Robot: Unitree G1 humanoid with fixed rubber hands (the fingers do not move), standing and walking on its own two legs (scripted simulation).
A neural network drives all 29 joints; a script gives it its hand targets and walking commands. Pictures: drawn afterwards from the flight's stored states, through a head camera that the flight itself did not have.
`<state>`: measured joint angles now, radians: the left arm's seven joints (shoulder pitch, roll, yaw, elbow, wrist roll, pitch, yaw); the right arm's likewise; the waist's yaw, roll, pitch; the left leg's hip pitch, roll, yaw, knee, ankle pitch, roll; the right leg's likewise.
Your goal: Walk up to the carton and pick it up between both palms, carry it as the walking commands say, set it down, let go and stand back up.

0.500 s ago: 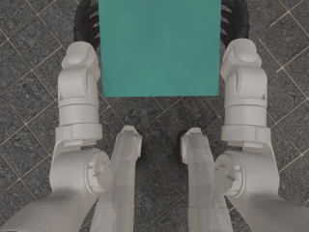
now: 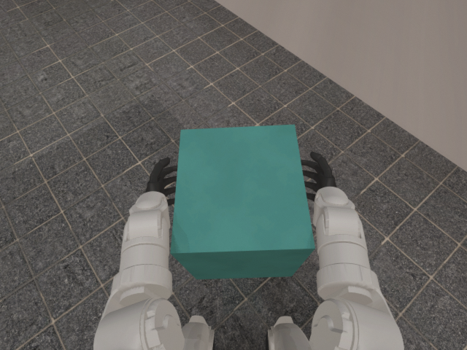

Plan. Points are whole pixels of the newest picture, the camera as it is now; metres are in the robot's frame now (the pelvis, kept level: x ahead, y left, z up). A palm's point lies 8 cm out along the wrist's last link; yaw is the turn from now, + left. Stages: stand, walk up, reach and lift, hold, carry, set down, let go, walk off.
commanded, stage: reach and lift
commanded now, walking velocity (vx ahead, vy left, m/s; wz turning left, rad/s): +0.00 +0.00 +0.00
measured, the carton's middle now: (240, 209) +0.39 +0.01 -0.09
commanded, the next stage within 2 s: none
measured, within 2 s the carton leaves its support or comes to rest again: neither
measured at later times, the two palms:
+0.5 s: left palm (145, 195) +0.36 +0.17 +0.04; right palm (332, 191) +0.37 -0.14 +0.04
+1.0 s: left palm (127, 194) +0.33 +0.16 +0.10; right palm (349, 186) +0.35 -0.14 +0.11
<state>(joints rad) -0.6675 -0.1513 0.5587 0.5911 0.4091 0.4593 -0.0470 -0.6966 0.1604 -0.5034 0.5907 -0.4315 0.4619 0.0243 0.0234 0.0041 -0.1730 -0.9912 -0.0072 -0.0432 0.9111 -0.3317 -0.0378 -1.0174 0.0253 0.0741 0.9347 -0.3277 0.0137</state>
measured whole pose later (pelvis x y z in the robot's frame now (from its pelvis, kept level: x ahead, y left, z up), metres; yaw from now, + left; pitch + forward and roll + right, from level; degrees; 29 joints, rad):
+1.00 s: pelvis +0.04 +0.00 +0.07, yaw +1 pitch -1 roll +0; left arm -0.32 -0.17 0.30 0.34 0.30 0.64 -0.01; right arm -0.34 0.17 -0.28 0.33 -0.33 0.63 0.02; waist 0.01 0.00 -0.03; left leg -0.19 0.00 -0.07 0.40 -0.19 -0.03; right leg -0.19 0.01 0.05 0.40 -0.19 0.01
